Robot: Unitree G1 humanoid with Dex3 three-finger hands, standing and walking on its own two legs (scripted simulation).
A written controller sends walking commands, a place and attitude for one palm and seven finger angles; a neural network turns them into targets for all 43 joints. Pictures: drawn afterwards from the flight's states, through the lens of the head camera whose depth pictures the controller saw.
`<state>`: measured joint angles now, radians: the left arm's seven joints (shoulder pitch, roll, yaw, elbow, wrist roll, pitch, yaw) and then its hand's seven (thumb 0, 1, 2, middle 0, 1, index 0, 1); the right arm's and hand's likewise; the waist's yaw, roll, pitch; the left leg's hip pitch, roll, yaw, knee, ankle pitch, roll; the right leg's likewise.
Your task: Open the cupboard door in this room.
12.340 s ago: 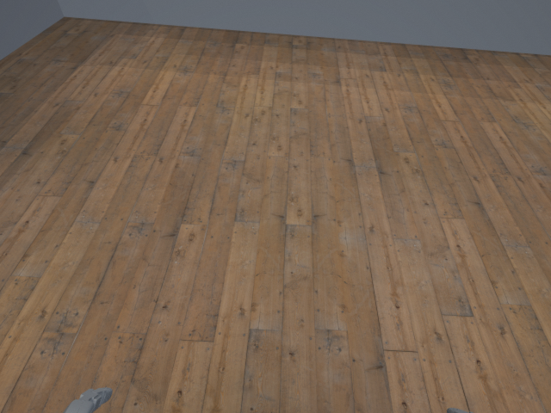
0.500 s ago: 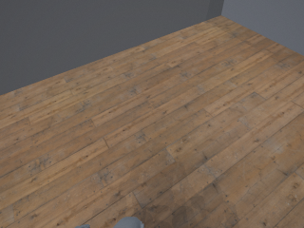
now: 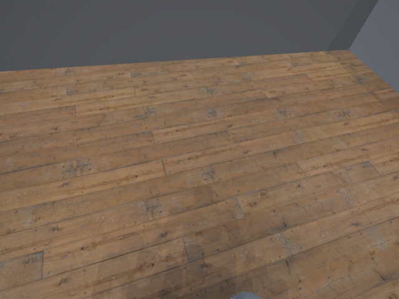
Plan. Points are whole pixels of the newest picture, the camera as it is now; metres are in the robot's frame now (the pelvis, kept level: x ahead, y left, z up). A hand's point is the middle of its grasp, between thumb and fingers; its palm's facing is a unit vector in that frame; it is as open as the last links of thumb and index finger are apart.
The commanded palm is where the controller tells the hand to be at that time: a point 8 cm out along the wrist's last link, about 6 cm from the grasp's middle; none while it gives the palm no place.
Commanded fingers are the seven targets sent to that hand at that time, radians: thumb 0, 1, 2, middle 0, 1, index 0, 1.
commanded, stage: turn or walk to find it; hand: left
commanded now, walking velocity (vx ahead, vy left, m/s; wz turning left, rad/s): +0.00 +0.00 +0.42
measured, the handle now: out of the picture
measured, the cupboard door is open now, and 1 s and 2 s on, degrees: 0 0 0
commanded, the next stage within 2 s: none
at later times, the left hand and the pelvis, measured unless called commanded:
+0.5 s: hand out of the picture +0.02 +0.14 -0.14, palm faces +0.21 -0.94 -0.28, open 7.4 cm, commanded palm none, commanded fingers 0.00 0.90 0.90 -0.20 -0.30 -0.20 -0.30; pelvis -0.04 -0.07 +0.00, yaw +12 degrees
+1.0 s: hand out of the picture -0.15 +0.18 -0.18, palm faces +0.47 -0.85 -0.23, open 7.4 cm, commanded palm none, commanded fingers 0.00 0.90 0.90 -0.20 -0.30 -0.20 -0.30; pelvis -0.08 -0.03 +0.00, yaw +25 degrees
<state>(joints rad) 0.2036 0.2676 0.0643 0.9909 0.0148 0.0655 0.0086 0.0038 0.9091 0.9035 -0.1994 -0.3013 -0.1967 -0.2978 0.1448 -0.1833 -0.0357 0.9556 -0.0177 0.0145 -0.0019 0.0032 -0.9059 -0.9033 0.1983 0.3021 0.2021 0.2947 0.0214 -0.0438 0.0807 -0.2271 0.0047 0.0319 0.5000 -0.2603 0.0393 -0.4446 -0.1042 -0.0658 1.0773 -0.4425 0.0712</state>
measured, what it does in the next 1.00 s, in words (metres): steps on the spot, turning left: right foot, then left foot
